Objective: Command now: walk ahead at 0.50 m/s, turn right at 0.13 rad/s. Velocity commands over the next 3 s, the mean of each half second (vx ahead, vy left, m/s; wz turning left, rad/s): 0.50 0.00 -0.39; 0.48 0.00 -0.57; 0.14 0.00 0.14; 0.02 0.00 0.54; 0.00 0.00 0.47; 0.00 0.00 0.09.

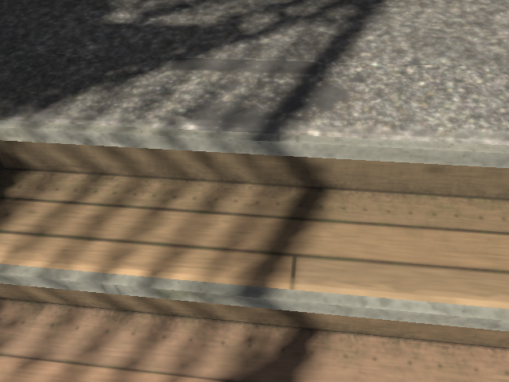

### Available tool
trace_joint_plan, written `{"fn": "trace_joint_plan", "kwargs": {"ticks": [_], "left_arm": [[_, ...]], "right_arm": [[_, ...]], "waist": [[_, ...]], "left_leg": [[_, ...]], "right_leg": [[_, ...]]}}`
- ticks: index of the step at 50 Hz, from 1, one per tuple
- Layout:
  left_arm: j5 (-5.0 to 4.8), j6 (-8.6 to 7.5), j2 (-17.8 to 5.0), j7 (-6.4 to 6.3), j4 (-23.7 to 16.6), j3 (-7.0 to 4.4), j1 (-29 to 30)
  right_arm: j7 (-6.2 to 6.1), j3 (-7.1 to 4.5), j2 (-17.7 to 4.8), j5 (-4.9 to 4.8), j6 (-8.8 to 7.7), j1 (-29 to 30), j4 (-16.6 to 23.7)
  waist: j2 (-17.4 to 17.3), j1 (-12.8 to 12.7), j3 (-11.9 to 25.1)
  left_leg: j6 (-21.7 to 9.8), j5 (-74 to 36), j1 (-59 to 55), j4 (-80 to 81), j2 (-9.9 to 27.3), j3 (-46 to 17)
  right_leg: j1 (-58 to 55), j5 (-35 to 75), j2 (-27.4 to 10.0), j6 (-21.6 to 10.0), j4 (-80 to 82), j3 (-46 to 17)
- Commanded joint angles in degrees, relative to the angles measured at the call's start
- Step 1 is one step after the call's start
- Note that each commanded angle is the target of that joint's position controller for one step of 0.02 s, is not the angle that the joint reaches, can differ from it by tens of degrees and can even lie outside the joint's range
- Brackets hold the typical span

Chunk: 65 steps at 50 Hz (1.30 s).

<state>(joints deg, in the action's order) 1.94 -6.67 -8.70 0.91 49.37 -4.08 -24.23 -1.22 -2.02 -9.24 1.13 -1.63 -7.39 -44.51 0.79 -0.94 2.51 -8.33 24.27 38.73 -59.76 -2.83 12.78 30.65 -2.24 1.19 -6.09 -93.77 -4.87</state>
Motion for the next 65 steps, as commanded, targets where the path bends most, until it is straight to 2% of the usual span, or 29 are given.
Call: {"fn": "trace_joint_plan", "kwargs": {"ticks": [1,3,6,8,13,15,16,18,19,20,21,22,23,26,30,35,38,40,42,44,45,46,48,50,52,54,58,62,65], "left_arm": [[0.37,0.32,6.32,-1.05,-13.3,2.79,8.36],[-1.06,2.49,9.36,-1.45,-12.26,4.26,4.91],[-2.37,3.94,7.74,-2.73,-13.57,4.5,13.47],[-1.43,4.76,7.18,-4.1,-17.34,4.8,18.74],[-1.62,5.84,4.31,-2.08,-23.23,5.73,31.19],[-1.35,6.09,5.47,-0.65,-21.25,5.78,31.0],[-2.66,5.93,5.71,-0.43,-19.78,6.61,29.74],[-1.96,6.77,3.12,-1.42,-15.81,5.32,18.14],[-1.08,6.81,-0.48,-1.63,-14.15,4.3,10.35],[-0.31,6.34,-4.19,-1.49,-12.46,2.73,5.71],[-0.73,6.42,-10.27,-2.06,-11.35,0.29,4.77],[-1.54,8.17,-15.27,-2.52,-10.54,-2.34,7.53],[-1.07,7.38,-14.53,-2.22,-11.22,-2.59,14.15],[0.15,3.7,-3.6,-1.7,-0.56,0.11,9.22],[-0.33,1.55,-2.57,-0.04,1.7,1.32,6.43],[-0.74,0.37,-6.73,-0.05,4.41,0.83,-3.79],[-2.1,2.18,-6.91,-3.43,4.32,-0.17,-9.06],[-1.99,1.89,-7.31,-4.17,-0.3,-0.69,-1.5],[-2.41,0.06,-13.3,-3.29,-4.37,-2.77,3.1],[-3.28,-4.01,-14.96,-0.06,-6.66,-4.19,8.09],[-3.03,-4.07,-4.93,1.6,-10.33,-2.65,5.87],[0.16,-3.13,-5.34,1.76,-12.57,-2.7,5.79],[2.5,0.21,-0.79,0.2,-15.4,-1.09,9.56],[1.83,3.37,1.81,-1.39,-15.65,0.86,9.07],[-0.1,5.43,4.5,-2.22,-17.48,2.45,9.02],[-0.06,5.71,1.22,-1.91,-18.12,2.37,12.27],[0.93,5.14,-0.65,-0.39,-16.88,2.14,14.58],[1.43,3.41,1.26,0.0,-20.26,3.27,28.4],[-1.48,1.47,2.16,0.86,-20.1,4.05,26.26]], "right_arm": [[0.16,0.1,3.57,1.32,-3.2,-7.33,-8.97],[1.36,0.94,5.81,1.27,-4.64,-10.62,-12.81],[2.24,1.02,1.02,1.41,-7.19,-11.35,-13.74],[2.8,0.06,-3.83,0.55,-8.35,-14.2,-15.15],[-0.55,-0.55,-6.08,-0.76,-7.57,-24.31,-16.94],[-1.99,-0.9,-6.47,-0.88,-7.05,-25.69,-15.97],[-2.11,-0.18,-5.52,-2.9,-6.61,-20.33,-14.16],[-2.6,-1.34,-11.44,-2.97,-6.88,-21.85,-11.56],[-1.68,-2.19,-13.92,-3.6,-6.88,-19.96,-9.8],[-0.33,-2.7,-14.85,-3.62,-7.12,-18.59,-7.39],[1.08,-2.42,-12.24,-1.61,-7.84,-15.74,-1.58],[3.28,-3.35,-10.57,-0.08,-7.86,-9.05,1.86],[3.55,-2.41,-4.73,2.11,-7.97,-9.94,5.32],[1.25,1.36,3.68,1.85,-6.34,-4.73,11.5],[0.46,3.61,4.94,1.67,-2.62,-4.95,12.9],[-0.52,5.89,7.25,2.62,-1.99,13.44,21.67],[0.96,6.63,6.96,2.89,-0.86,25.22,26.35],[0.97,5.74,6.23,1.15,-1.19,13.45,22.26],[0.28,2.22,-0.06,-1.45,-0.7,-0.9,17.24],[-0.87,-1.32,-7.88,-0.26,-0.92,-11.33,14.12],[-0.97,-3.24,-14.1,0.92,-1.15,-11.2,12.2],[-1.72,-3.16,-10.53,0.29,0.38,-4.94,13.56],[-2.26,-0.97,-1.54,-0.7,-1.8,0.61,8.09],[-1.35,0.07,3.58,1.1,-3.64,-6.04,0.52],[0.09,-0.32,1.73,1.51,-5.57,-10.01,-4.76],[1.0,-0.36,0.26,0.86,-6.33,-10.64,-5.97],[-0.37,-1.12,-5.67,0.38,-7.39,-8.94,-5.92],[-1.53,-2.19,-6.4,0.73,-4.77,-19.43,-5.76],[-2.9,-2.84,-7.5,1.58,-2.88,-14.18,-0.75]], "waist": [[5.25,-2.48,-4.38],[2.84,-5.09,-7.22],[-0.62,-3.69,-8.25],[-3.88,-3.83,-8.26],[-3.6,0.56,-4.54],[-5.39,2.68,-0.15],[-3.69,-1.06,1.7],[-10.5,-4.74,12.43],[-13.6,-7.1,17.65],[-14.64,-9.18,21.5],[-3.61,-8.48,20.08],[8.63,-8.62,20.41],[3.23,-3.32,18.22],[-7.14,2.81,-4.11],[-3.61,5.87,-8.04],[1.58,-0.25,-6.84],[1.32,-5.62,-1.9],[3.11,1.34,2.79],[6.03,9.28,17.45],[3.07,16.18,23.36],[-18.86,11.33,23.78],[-12.43,7.8,22.12],[1.52,0.86,0.4],[3.63,-1.21,-3.58],[-5.0,-2.99,-5.63],[-1.44,-3.19,-7.56],[-4.68,-4.48,-0.08],[-3.33,6.19,3.4],[-6.71,4.53,7.36]], "left_leg": [[-3.66,7.51,-10.97,38.98,18.02,-35.45],[0.38,-5.83,-10.51,38.74,15.8,-22.6],[0.98,-13.28,-8.16,45.1,15.79,-13.67],[0.96,-13.22,-16.38,48.48,16.64,-12.75],[0.08,-14.34,-28.0,60.38,15.21,-6.98],[-1.76,-34.37,-38.46,60.69,16.26,-3.44],[-0.72,-68.59,-32.98,56.34,13.18,2.78],[-2.44,-112.85,-41.26,39.43,19.67,0.54],[-2.37,-115.76,-46.26,27.44,21.06,0.07],[-1.25,-103.66,-42.73,14.14,19.49,-0.58],[2.97,-71.55,-19.5,-6.13,12.67,-2.25],[6.63,-19.0,-0.89,-35.93,-1.12,-10.14],[6.42,-20.9,8.2,-55.52,2.37,-19.96],[3.81,-20.22,22.44,-63.64,5.08,-16.59],[3.66,-15.76,28.46,-55.9,6.63,-14.87],[3.81,-6.66,42.4,-59.36,7.1,-8.9],[4.08,-3.46,30.9,-39.76,6.93,-5.34],[1.25,-1.75,6.29,-20.98,4.48,-3.8],[0.2,-0.68,-17.49,-11.29,0.51,-5.35],[-1.62,3.7,-34.01,9.64,4.29,-18.06],[-11.91,-8.26,-42.83,26.07,24.53,-52.95],[-12.82,2.86,-35.13,38.1,26.14,-69.67],[-7.79,8.53,-19.24,33.42,24.12,-49.15],[-3.31,-5.39,-14.21,33.44,20.07,-33.3],[-0.68,-17.56,-18.64,36.07,18.73,-25.03],[0.23,-26.86,-17.17,39.46,16.5,-17.77],[-0.29,-50.59,-21.57,43.34,13.78,-8.61],[-2.5,-55.9,-47.11,39.82,11.55,-13.1],[0.02,-70.12,-42.55,32.13,8.98,-13.15]], "right_leg": [[29.19,-1.41,0.19,-2.53,-30.94,-4.27],[34.23,-3.31,0.38,-3.22,-30.39,-6.58],[37.0,-3.82,3.61,-2.02,-31.27,-0.19],[46.96,-11.75,2.03,-2.68,-36.93,-0.06],[41.71,-14.5,-3.89,-2.24,-6.51,11.2],[34.79,-18.86,-5.05,-4.02,-0.37,16.52],[18.67,-20.64,-2.66,-5.27,14.46,19.98],[3.94,-24.72,4.16,-5.28,20.61,22.49],[-1.74,-28.43,6.1,-6.59,28.94,19.44],[-11.95,-27.14,6.17,-7.69,38.41,11.44],[-22.45,-34.98,-2.32,-12.98,51.74,-14.14],[-25.54,-47.33,-11.12,-17.44,77.37,-50.52],[-24.5,-44.22,-14.36,-14.41,81.59,-51.64],[-6.19,-23.36,-9.08,-9.15,72.0,-25.68],[-2.35,-8.55,-3.38,-3.41,70.42,-8.67],[-11.28,-12.52,-4.3,-3.64,77.35,-14.74],[-18.62,4.7,-6.3,-8.02,89.57,-16.13],[-16.35,44.87,-5.6,-5.81,83.23,-7.21],[-20.1,80.78,-8.13,-5.38,68.17,-8.77],[-16.59,69.15,-4.47,-4.04,41.21,-9.16],[4.13,-6.29,8.67,1.53,10.72,-4.98],[11.74,-9.82,6.62,2.0,-9.41,-6.76],[20.93,-4.67,2.01,1.32,-15.87,-0.65],[23.47,-7.49,2.25,-0.3,-22.15,-3.75],[31.4,-11.87,2.4,-0.29,-24.16,-5.78],[31.07,-13.77,2.62,0.8,-11.39,-5.78],[17.16,-6.19,-2.64,2.46,9.35,6.21],[27.49,-14.0,-4.54,3.26,19.04,10.77],[4.53,-7.3,-0.03,4.96,51.23,10.3]]}}
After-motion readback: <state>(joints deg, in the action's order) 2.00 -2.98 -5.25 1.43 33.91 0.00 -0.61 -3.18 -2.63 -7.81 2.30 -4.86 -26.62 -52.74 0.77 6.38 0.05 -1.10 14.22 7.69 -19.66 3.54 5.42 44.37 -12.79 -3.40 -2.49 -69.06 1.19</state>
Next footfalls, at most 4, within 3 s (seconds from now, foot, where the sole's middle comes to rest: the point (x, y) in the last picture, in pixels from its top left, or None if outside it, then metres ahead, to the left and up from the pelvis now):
0.40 right None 0.37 -0.12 -0.53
0.88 left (317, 231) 0.71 -0.08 -0.37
1.36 right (467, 242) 0.67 -0.39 -0.37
1.76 left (365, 107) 0.93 -0.20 -0.21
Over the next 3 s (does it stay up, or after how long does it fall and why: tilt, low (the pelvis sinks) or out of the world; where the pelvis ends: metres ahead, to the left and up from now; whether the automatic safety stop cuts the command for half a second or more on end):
stays up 0.97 -0.30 0.57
